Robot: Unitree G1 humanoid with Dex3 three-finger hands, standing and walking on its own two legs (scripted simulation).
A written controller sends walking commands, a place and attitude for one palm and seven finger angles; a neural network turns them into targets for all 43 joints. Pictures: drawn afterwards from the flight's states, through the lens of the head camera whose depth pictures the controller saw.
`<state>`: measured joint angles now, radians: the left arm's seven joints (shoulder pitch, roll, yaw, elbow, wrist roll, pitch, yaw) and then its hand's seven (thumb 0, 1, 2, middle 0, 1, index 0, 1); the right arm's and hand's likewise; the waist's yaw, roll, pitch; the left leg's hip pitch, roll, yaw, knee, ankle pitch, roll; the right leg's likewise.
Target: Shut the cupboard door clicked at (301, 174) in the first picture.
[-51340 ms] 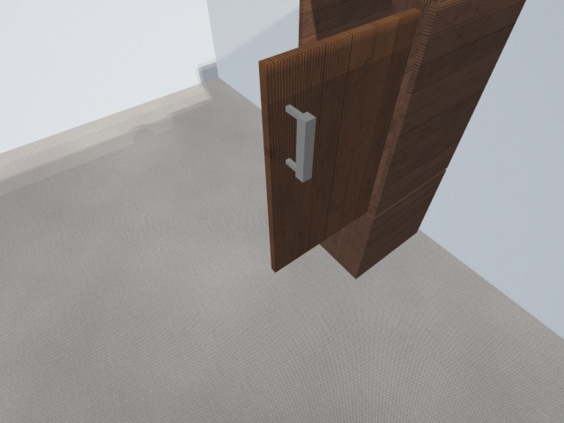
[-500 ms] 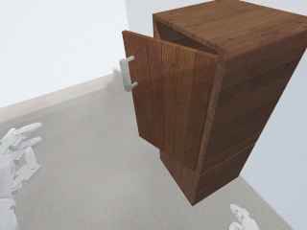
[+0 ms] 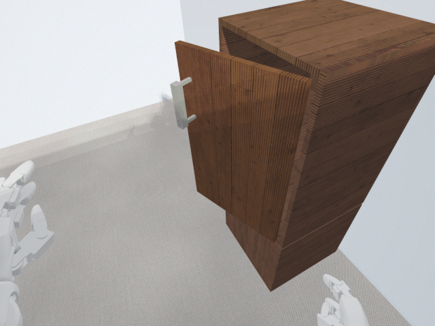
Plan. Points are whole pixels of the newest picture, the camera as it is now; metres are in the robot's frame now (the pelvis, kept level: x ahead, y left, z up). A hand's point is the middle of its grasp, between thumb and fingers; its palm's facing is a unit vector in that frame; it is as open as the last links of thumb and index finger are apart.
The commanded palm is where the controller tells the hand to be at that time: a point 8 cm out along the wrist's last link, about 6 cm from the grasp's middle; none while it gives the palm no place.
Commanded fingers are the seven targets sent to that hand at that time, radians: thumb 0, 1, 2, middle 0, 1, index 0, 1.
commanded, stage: step back with the hand held close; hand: left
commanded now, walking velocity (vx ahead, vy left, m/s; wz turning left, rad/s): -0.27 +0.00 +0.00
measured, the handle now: (185, 103) +0.65 +0.18 +0.09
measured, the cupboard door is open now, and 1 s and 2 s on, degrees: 21 21 21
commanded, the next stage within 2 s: stop stepping back and stand still in 1.28 s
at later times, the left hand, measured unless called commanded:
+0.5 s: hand (21, 255) +0.16 +0.29 +0.15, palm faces +0.37 -0.79 -0.50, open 7.4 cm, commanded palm +0.10 +0.33 +0.17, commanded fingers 0.00 0.90 0.90 -0.20 -0.30 -0.20 -0.30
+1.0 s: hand out of the picture +0.05 +0.30 +0.16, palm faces +0.51 -0.76 -0.41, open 7.4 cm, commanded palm -0.01 +0.34 +0.17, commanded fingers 0.00 0.90 0.90 -0.20 -0.30 -0.20 -0.30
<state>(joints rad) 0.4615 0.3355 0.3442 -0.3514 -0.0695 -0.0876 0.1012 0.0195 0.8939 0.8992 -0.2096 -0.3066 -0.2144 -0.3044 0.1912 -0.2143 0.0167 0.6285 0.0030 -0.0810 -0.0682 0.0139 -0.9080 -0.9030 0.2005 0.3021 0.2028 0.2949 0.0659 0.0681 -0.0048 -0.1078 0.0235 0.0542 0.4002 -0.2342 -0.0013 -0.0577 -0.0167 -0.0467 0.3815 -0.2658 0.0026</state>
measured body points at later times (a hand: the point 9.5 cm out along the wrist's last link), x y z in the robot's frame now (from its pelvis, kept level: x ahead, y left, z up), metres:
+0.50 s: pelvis -0.05 +0.03 -0.01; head -0.04 +0.03 +0.44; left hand +0.13 +0.33 +0.18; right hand +0.12 -0.22 -0.08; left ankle -0.01 +0.12 -0.74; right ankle -0.03 -0.12 -0.74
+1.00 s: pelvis -0.14 +0.03 -0.02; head -0.13 +0.05 +0.43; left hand +0.02 +0.34 +0.19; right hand +0.04 -0.20 -0.10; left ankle -0.01 +0.12 -0.74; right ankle -0.04 -0.11 -0.74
